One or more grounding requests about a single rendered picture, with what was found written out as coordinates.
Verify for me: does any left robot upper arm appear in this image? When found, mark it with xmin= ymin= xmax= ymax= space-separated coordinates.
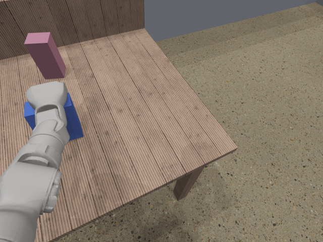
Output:
xmin=0 ymin=161 xmax=62 ymax=242

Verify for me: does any robot left forearm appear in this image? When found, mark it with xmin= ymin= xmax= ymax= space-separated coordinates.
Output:
xmin=0 ymin=102 xmax=70 ymax=192

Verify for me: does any sponge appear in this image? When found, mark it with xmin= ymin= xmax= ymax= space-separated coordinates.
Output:
xmin=24 ymin=93 xmax=83 ymax=141

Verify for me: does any left robot hand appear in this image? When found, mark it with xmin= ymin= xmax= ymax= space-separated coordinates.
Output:
xmin=26 ymin=81 xmax=68 ymax=110

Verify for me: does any table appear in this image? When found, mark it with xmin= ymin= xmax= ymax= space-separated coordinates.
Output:
xmin=0 ymin=0 xmax=238 ymax=242

